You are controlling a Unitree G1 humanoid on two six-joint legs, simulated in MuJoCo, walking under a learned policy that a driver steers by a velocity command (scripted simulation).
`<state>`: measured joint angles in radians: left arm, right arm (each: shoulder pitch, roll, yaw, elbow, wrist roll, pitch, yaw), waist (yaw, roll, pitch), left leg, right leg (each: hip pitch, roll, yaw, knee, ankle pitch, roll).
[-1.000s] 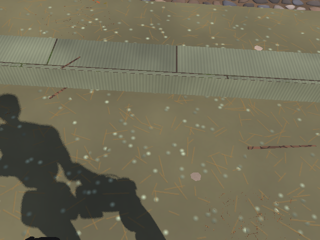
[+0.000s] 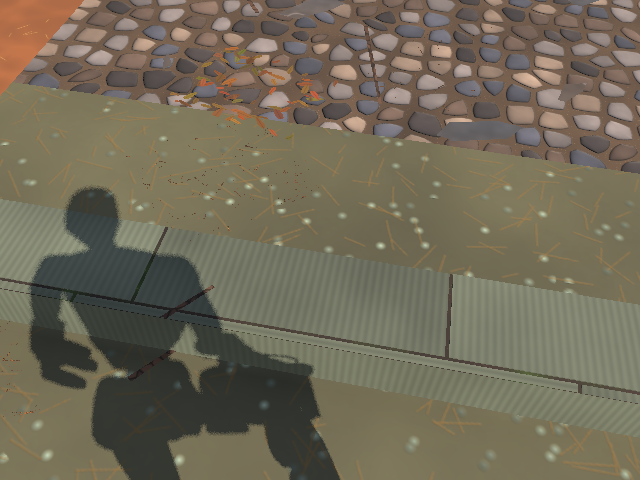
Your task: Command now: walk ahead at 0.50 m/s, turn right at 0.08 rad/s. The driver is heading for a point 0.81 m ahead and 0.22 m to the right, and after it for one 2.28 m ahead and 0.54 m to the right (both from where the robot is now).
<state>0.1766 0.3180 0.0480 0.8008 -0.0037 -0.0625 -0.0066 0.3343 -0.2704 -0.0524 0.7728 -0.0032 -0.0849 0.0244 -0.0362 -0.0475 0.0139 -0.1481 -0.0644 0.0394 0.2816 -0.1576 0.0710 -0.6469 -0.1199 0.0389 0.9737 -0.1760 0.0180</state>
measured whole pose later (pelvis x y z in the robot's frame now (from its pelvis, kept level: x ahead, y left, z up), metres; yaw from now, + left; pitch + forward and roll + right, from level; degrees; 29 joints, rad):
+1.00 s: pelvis +0.54 -0.11 -0.01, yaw -24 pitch +2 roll +1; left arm 0.21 0.22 0.01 0.68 -0.03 -0.03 -0.01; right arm 0.49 -0.21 -0.02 0.90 -0.02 -0.04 0.00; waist -0.05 -0.06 0.00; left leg -0.18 -0.04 0.02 0.41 -0.26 0.05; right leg -0.96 -0.02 0.04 1.84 -0.43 0.04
